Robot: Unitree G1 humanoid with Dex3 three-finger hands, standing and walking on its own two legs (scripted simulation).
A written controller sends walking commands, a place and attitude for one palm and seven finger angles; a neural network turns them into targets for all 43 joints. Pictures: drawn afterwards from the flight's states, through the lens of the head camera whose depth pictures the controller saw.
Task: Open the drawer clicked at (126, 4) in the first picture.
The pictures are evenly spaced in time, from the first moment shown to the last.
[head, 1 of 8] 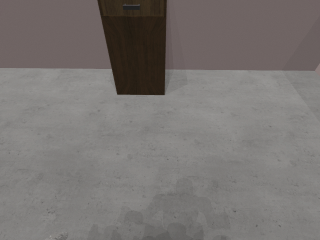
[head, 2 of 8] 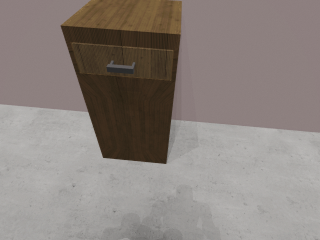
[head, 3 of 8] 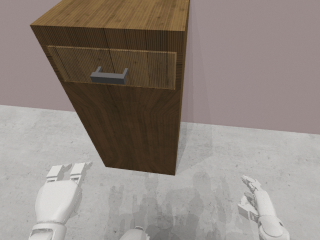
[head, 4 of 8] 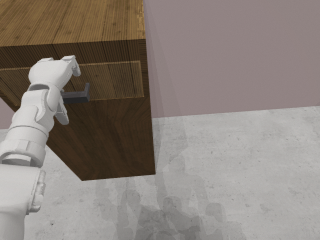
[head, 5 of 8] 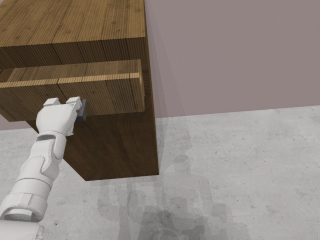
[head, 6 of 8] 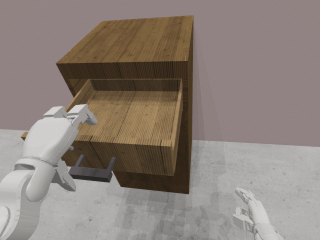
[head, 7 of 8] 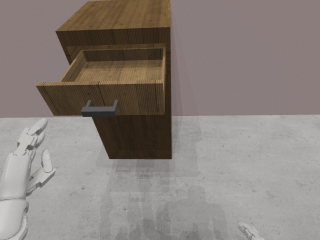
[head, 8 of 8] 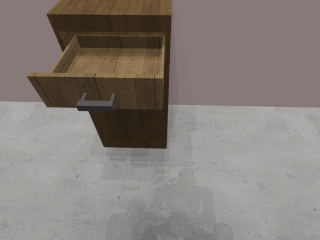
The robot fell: no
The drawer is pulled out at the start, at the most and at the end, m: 0.00 0.30 0.29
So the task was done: yes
